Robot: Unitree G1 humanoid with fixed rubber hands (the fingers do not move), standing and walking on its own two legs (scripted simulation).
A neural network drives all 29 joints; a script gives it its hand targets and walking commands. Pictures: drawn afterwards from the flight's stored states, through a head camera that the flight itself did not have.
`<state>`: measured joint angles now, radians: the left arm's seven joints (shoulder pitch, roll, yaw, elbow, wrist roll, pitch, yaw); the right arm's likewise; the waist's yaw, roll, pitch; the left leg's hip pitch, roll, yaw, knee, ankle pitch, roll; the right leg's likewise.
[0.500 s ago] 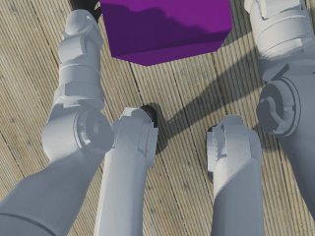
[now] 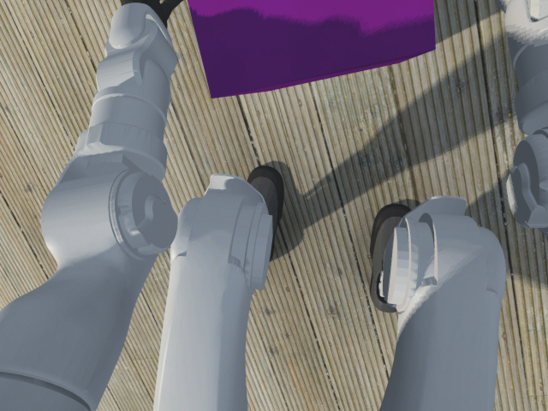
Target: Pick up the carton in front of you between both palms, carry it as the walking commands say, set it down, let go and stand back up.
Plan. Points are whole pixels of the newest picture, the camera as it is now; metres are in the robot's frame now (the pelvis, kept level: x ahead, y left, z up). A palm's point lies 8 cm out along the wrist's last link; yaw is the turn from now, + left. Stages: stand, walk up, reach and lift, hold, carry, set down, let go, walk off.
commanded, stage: set down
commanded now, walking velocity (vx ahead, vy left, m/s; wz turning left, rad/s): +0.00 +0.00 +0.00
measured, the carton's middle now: out of the picture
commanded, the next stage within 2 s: let go in 1.12 s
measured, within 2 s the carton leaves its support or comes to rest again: neither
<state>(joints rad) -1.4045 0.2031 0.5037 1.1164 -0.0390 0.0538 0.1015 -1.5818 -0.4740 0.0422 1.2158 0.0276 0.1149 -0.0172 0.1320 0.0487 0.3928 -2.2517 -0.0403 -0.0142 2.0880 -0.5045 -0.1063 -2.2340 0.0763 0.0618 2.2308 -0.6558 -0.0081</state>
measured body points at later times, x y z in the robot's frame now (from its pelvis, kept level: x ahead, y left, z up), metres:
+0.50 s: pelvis +0.00 +0.01 +0.07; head +0.35 +0.00 +0.34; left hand +0.52 +0.22 -0.06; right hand +0.61 -0.16 -0.05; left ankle +0.14 +0.14 -0.34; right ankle +0.08 -0.11 -0.34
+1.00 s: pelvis +0.02 +0.01 +0.20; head +0.35 -0.02 +0.50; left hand +0.52 +0.22 +0.09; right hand +0.62 -0.16 +0.09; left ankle +0.14 +0.14 -0.34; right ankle +0.08 -0.11 -0.34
